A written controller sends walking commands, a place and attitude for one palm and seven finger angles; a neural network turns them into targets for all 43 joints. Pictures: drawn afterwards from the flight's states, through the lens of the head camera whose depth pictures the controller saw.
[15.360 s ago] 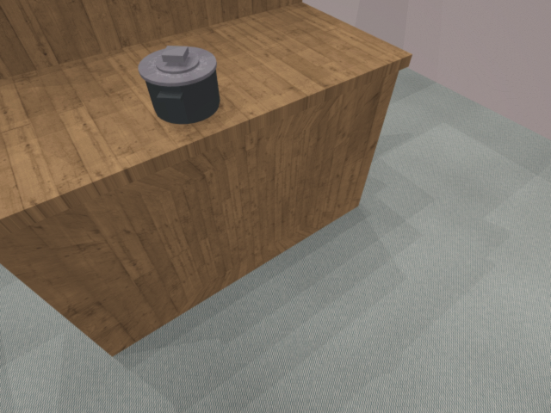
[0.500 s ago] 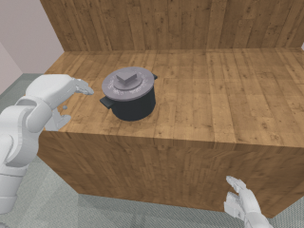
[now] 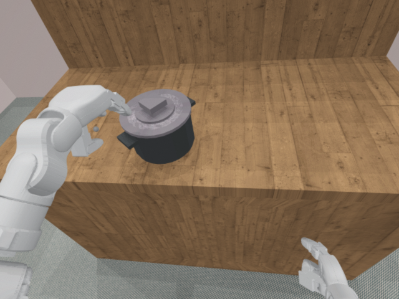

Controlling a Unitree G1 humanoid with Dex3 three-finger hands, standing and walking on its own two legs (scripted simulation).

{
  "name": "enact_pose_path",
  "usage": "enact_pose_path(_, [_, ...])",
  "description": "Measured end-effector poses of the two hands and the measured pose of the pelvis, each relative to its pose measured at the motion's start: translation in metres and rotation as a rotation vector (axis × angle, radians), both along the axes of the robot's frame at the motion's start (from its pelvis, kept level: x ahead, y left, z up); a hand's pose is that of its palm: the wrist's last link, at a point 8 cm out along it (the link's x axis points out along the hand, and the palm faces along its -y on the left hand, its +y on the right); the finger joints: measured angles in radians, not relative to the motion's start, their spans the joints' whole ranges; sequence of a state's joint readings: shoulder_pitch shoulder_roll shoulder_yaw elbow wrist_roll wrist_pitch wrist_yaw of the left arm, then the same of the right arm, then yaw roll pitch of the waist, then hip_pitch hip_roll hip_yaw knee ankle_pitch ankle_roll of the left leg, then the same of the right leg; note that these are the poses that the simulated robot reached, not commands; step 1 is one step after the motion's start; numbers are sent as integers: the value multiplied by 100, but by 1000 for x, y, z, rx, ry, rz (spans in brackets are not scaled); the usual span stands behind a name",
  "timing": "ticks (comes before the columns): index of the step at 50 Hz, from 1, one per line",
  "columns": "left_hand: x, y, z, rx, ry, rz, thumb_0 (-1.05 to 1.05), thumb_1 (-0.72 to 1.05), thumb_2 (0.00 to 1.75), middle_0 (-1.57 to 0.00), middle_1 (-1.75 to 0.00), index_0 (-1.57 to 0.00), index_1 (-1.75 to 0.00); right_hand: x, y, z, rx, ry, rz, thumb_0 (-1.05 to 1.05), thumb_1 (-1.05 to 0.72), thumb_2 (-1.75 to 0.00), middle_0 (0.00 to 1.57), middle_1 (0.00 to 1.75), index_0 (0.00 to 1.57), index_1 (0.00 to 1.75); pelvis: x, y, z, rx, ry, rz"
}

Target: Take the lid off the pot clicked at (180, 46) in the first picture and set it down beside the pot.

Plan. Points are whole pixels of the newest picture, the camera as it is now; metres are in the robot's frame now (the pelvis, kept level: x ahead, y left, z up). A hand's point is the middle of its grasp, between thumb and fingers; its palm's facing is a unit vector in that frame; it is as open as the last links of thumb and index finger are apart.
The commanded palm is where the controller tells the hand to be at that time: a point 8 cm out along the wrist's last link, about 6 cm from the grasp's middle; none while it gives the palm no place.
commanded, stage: move the open hand above the knob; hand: left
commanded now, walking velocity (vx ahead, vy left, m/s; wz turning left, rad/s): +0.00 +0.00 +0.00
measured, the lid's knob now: (152, 103) +0.51 +0.16 +0.13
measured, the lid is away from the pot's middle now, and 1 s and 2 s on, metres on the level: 0.00 0.00 0.00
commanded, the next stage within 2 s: lower the open fingers around the knob in 1.78 s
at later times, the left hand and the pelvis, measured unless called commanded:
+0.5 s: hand (118, 111) +0.41 +0.19 +0.19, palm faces -0.19 -0.02 -0.98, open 9.9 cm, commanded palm +0.40 +0.19 +0.27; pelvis +0.01 +0.00 +0.00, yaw +0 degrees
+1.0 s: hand (138, 91) +0.46 +0.16 +0.20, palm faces -0.24 -0.04 -0.97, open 9.9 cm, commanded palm +0.46 +0.17 +0.27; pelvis +0.02 +0.00 +0.00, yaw -1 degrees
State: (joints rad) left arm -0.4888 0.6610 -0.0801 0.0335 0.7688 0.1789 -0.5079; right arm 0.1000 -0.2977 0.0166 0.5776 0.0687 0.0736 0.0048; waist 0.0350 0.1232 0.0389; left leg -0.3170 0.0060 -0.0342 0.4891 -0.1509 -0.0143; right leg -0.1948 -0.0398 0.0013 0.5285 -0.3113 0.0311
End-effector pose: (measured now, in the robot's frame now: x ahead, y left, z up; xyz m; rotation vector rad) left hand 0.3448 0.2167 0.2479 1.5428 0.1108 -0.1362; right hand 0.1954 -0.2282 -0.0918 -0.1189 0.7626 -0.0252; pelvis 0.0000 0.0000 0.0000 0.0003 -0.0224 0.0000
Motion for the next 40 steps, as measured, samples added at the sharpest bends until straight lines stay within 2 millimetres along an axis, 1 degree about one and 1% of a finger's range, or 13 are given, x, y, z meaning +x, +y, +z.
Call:
enact_pose_path(11, [23, -10, -1, -9, 8, 3, 0, -34, 158, -88, -8, -88, -8, 8, 9, -1, 19, 14, 9, 1, -91, -90, 20, 29, 20, 30, 5, 3, 0, 2, 13, 2])
enact_pose_path(19, [40, -16, 1, -11, 13, 15, 0, -34, 158, -88, -8, -88, -8, 6, 11, -3, 25, 33, 2, 1, -91, -90, 20, 29, 20, 30, 7, 4, -1, 2, 24, 3])
enact_pose_path(26, [57, -28, -1, 4, 36, 5, 0, -34, 158, -88, -8, -88, -8, -3, 6, -8, 16, 65, -18, 1, -91, -90, 20, 29, 20, 30, 8, 4, -1, 3, 31, 5])
enact_pose_path(32, [74, -36, 2, 0, 52, 18, 0, -34, 158, -88, -8, -88, -8, -15, -2, -13, 14, 98, -47, 1, -91, -90, 20, 29, 20, 30, 11, 3, -1, 5, 40, 2])
enact_pose_path(40, [92, -49, 4, -4, 64, 8, 0, -34, 158, -87, -8, -88, -8, -32, -12, -18, 7, 141, -87, 1, -91, -90, 20, 29, 20, 30, 14, 2, 0, 6, 49, -4])
